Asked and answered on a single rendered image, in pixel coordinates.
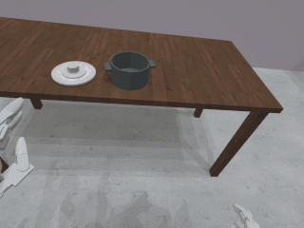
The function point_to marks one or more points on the knob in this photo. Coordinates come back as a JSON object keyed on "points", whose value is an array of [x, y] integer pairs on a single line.
{"points": [[72, 67]]}

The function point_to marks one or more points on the robot right hand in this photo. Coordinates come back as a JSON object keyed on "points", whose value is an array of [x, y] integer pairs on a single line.
{"points": [[245, 216]]}

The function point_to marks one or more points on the robot left hand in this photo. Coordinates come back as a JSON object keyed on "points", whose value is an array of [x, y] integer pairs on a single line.
{"points": [[11, 116]]}

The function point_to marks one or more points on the pot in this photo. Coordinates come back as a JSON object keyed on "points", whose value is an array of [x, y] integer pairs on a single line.
{"points": [[129, 70]]}

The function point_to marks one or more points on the lid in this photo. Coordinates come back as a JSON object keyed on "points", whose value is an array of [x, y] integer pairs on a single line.
{"points": [[84, 75]]}

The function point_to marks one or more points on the table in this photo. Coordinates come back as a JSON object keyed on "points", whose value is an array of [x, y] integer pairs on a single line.
{"points": [[190, 72]]}

